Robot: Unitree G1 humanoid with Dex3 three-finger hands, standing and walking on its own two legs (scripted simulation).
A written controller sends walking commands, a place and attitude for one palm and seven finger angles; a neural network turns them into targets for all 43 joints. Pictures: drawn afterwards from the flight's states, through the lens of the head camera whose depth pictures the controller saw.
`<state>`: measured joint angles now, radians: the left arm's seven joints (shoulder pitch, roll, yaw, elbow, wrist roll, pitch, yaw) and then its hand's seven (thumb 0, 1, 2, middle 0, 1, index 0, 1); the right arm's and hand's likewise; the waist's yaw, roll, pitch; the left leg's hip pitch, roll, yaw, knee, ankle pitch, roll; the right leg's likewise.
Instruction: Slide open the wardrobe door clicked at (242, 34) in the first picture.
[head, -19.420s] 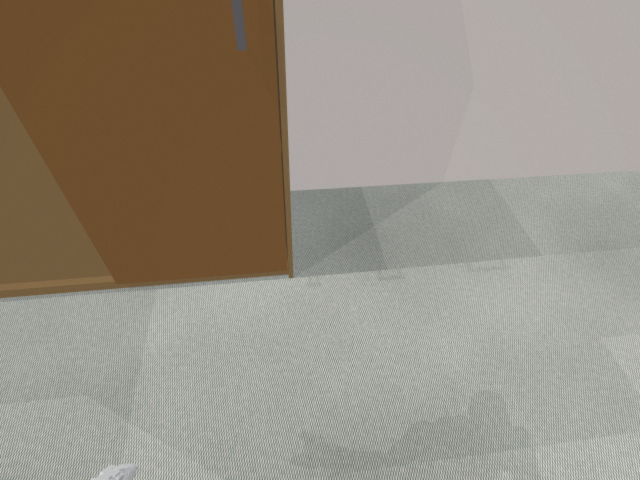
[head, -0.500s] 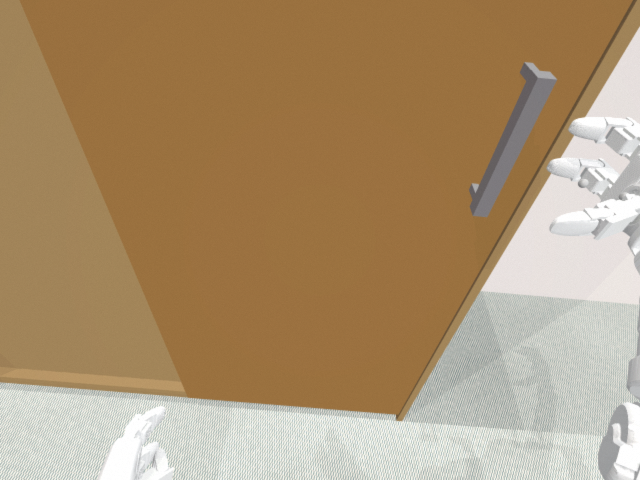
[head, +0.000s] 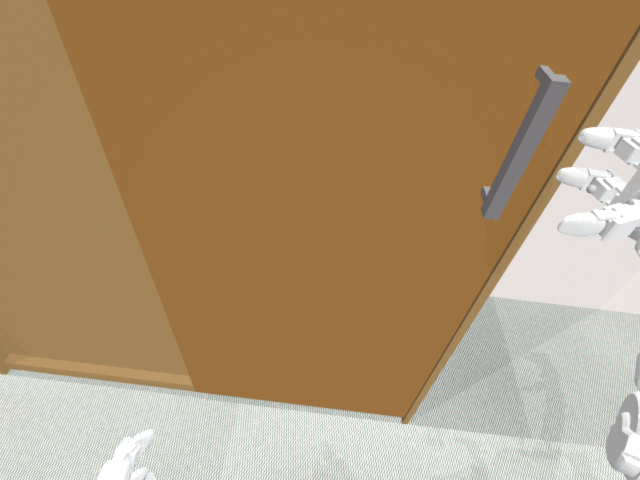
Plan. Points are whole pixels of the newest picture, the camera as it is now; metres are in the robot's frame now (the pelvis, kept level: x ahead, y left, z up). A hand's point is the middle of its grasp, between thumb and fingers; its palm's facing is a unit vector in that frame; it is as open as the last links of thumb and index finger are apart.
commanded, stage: move the hooked fingers beside the handle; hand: right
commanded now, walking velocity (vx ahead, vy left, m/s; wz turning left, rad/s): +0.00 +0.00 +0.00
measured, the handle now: (514, 148) +0.47 -0.18 +0.23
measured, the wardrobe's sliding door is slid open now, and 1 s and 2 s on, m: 0.00 0.00 0.00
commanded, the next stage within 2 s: none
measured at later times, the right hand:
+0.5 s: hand (578, 185) +0.41 -0.24 +0.23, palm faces +0.07 +1.00 -0.03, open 13.9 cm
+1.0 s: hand (594, 172) +0.41 -0.24 +0.25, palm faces +0.06 +1.00 -0.03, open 14.0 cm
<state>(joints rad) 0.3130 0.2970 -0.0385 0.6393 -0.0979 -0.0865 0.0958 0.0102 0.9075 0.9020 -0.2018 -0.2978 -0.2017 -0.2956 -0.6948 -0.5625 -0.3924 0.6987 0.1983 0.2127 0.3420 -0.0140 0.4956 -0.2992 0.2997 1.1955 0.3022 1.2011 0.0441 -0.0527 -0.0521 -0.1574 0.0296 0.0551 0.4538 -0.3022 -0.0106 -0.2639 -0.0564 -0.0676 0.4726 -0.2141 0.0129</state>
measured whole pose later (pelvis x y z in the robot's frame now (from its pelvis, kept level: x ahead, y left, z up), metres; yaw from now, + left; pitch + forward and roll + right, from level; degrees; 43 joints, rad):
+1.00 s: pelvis +0.00 +0.01 +0.00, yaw -1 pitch +0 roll +0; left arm 0.28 0.29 -0.05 0.64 -0.09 -0.09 0.10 0.01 0.91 0.90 -0.20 -0.30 -0.20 -0.30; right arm -0.72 -0.54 -0.39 0.64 0.20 0.18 0.34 -0.02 0.50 -0.30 0.30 1.20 0.30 1.20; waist 0.03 -0.04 -0.05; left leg -0.14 0.02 0.07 0.44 -0.30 0.00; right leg -0.26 -0.06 -0.05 0.47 -0.22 0.02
